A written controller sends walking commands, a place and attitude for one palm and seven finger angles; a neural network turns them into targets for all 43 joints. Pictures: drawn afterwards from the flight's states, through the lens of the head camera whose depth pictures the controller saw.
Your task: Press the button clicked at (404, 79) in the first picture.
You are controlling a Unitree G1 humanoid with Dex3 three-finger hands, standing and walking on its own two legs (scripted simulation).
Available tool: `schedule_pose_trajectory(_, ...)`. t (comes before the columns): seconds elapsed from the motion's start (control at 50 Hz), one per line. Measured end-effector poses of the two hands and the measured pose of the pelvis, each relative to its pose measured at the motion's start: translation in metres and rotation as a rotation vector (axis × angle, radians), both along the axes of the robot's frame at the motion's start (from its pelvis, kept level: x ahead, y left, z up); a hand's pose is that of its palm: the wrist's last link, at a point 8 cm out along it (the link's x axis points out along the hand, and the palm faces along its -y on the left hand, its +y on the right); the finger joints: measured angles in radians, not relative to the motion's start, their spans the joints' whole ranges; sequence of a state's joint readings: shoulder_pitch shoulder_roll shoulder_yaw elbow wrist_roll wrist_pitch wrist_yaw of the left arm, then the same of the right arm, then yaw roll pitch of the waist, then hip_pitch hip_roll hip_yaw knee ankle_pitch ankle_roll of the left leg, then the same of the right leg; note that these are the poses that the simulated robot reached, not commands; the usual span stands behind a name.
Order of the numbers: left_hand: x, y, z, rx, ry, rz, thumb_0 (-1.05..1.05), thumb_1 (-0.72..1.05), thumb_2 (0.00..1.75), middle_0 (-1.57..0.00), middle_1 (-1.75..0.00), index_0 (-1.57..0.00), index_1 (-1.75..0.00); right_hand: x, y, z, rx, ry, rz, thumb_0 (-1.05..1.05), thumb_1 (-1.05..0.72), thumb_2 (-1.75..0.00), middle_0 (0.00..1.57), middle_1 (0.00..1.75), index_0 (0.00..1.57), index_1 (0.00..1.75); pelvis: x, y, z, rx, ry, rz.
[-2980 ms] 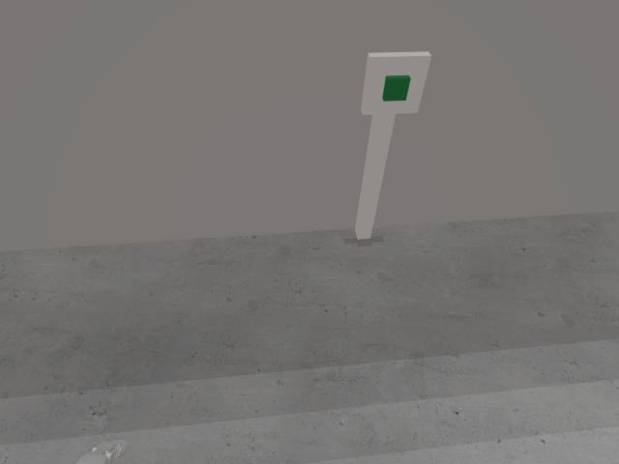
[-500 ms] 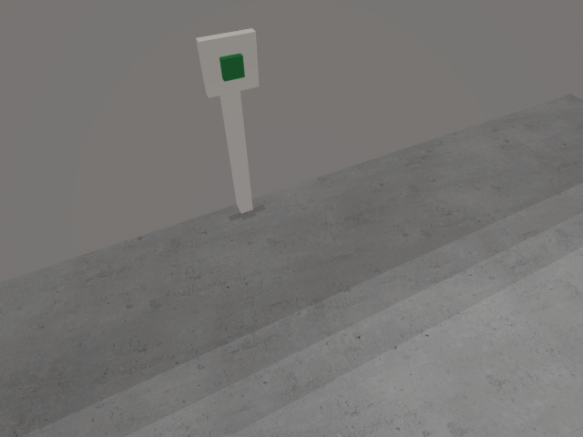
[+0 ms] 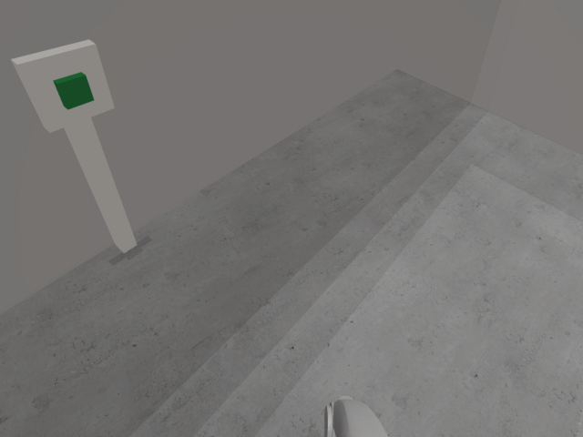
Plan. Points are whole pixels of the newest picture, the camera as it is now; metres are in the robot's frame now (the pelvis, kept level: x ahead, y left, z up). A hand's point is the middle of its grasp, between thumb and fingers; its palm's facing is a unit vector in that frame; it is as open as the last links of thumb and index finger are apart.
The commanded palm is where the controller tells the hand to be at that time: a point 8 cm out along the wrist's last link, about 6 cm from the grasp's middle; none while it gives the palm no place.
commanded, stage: walk to a spot facing it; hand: left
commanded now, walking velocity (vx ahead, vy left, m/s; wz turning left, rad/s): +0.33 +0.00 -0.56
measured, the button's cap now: (73, 90) +0.86 +0.59 -0.05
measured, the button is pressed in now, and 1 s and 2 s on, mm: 0 0 0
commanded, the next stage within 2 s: turn to face it in 1.16 s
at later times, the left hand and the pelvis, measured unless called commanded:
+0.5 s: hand (209, 328) +0.33 +0.15 -0.18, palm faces -0.24 -0.95 -0.21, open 7.3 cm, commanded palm none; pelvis +0.24 -0.03 -0.01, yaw -15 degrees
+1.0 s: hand (241, 223) +0.59 +0.13 -0.17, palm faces -0.40 -0.91 -0.13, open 7.4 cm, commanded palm none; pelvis +0.45 -0.01 +0.00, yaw -29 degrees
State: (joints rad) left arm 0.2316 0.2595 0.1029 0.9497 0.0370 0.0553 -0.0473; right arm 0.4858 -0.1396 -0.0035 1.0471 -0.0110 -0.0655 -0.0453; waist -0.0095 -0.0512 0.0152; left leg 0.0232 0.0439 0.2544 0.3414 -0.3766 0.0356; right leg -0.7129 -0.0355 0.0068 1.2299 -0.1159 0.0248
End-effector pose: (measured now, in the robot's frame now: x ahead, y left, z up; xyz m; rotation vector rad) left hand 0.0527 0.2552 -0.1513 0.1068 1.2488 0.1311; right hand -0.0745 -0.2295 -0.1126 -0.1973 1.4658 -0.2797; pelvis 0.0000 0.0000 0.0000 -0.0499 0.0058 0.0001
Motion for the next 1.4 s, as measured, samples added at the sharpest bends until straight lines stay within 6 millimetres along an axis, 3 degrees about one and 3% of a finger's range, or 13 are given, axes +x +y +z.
schedule_pose_trajectory(0.14, 0.126, -0.053, -0.016, -0.07, -0.029, -0.192, 0.01, 0.91, 0.89, -0.2, -0.3, -0.19, -0.3, -0.027, 0.034, -0.004, 0.064, 0.201, -0.182, 0.0, -0.9, -0.9, 0.2, 0.3, 0.2, 0.3, 0.06, -0.007, -0.014, -0.006, 0.013, -0.086)
schedule_pose_trajectory(0.24, 0.216, -0.091, -0.027, -0.077, -0.133, -0.278, 0.01, 0.91, 0.89, -0.2, -0.3, -0.19, -0.3, -0.002, 0.035, -0.018, 0.107, 0.267, -0.295, 0.0, -0.9, -0.9, 0.21, 0.3, 0.2, 0.3, 0.117, -0.027, -0.033, 0.021, 0.006, -0.159)
schedule_pose_trajectory(0.3, 0.242, -0.095, -0.024, -0.06, -0.138, -0.276, 0.01, 0.91, 0.89, -0.2, -0.3, -0.2, -0.3, 0.053, 0.019, -0.028, 0.096, 0.184, -0.311, 0.01, -0.9, -0.9, 0.21, 0.3, 0.2, 0.3, 0.144, -0.034, -0.03, 0.013, -0.015, -0.185)
schedule_pose_trajectory(0.42, 0.267, -0.072, -0.003, 0.032, -0.059, -0.287, 0.0, 0.93, 0.89, -0.2, -0.3, -0.2, -0.3, 0.219, -0.023, -0.028, 0.049, -0.167, -0.236, 0.01, -0.91, -0.9, 0.2, 0.3, 0.2, 0.3, 0.198, -0.036, -0.011, 0.018, -0.01, -0.237)
schedule_pose_trajectory(0.5, 0.283, -0.055, 0.006, 0.062, 0.0, -0.289, 0.0, 0.93, 0.89, -0.2, -0.3, -0.2, -0.3, 0.309, -0.043, -0.02, 0.018, -0.312, -0.189, 0.01, -0.94, -0.9, 0.2, 0.3, 0.2, 0.3, 0.238, -0.028, -0.007, 0.02, 0.004, -0.261)
schedule_pose_trajectory(0.64, 0.311, -0.029, -0.01, 0.045, 0.108, -0.234, 0.0, 0.92, 0.89, -0.2, -0.3, -0.2, -0.3, 0.438, -0.037, -0.017, 0.004, -0.398, -0.081, 0.0, -0.92, -0.9, 0.2, 0.3, 0.2, 0.3, 0.317, -0.01, -0.016, 0.007, 0.013, -0.296)
schedule_pose_trajectory(0.7, 0.329, -0.02, -0.022, 0.031, 0.175, -0.234, 0.01, 0.91, 0.89, -0.2, -0.3, -0.19, -0.3, 0.475, -0.028, -0.015, -0.018, -0.434, -0.074, 0.0, -0.92, -0.9, 0.2, 0.3, 0.2, 0.3, 0.348, -0.003, -0.022, 0.022, -0.008, -0.336)
schedule_pose_trajectory(0.78, 0.378, -0.02, -0.016, 0.016, 0.197, -0.307, 0.01, 0.91, 0.89, -0.2, -0.3, -0.19, -0.3, 0.481, -0.014, -0.004, -0.031, -0.441, -0.164, 0.0, -0.91, -0.9, 0.2, 0.3, 0.2, 0.3, 0.382, 0.002, -0.011, 0.007, -0.036, -0.396)
schedule_pose_trajectory(0.92, 0.494, -0.049, 0.0, -0.009, 0.065, -0.399, 0.01, 0.91, 0.89, -0.2, -0.3, -0.19, -0.3, 0.444, -0.013, 0.003, -0.079, -0.299, -0.354, -0.03, -0.95, -0.9, 0.21, 0.3, 0.2, 0.3, 0.431, -0.002, 0.003, 0.007, -0.033, -0.468)
schedule_pose_trajectory(1.04, 0.576, -0.096, 0.006, -0.014, 0.001, -0.499, 0.01, 0.91, 0.89, -0.2, -0.3, -0.19, -0.3, 0.415, 0.002, -0.009, -0.024, -0.143, -0.482, -0.01, -0.93, -0.9, 0.2, 0.3, 0.2, 0.3, 0.465, -0.02, 0.002, 0.02, -0.025, -0.533)
schedule_pose_trajectory(1.16, 0.644, -0.163, 0.005, 0.012, -0.037, -0.655, 0.01, 0.91, 0.89, -0.2, -0.3, -0.19, -0.3, 0.399, 0.016, -0.034, 0.07, -0.039, -0.632, 0.0, -0.91, -0.9, 0.2, 0.3, 0.2, 0.3, 0.492, -0.051, -0.011, 0.035, -0.021, -0.613)
schedule_pose_trajectory(1.26, 0.684, -0.21, -0.002, 0.035, -0.131, -0.724, 0.01, 0.91, 0.89, -0.2, -0.3, -0.19, -0.3, 0.404, -0.001, -0.062, 0.124, -0.003, -0.703, 0.0, -0.9, -0.9, 0.2, 0.3, 0.2, 0.3, 0.507, -0.082, -0.031, 0.04, -0.026, -0.67)
schedule_pose_trajectory(1.4, 0.697, -0.23, 0.014, 0.059, -0.125, -0.756, 0.01, 0.91, 0.89, -0.2, -0.3, -0.2, -0.3, 0.467, -0.056, -0.047, 0.04, -0.188, -0.672, 0.0, -0.91, -0.9, 0.2, 0.3, 0.2, 0.3, 0.522, -0.092, -0.014, 0.037, -0.028, -0.695)
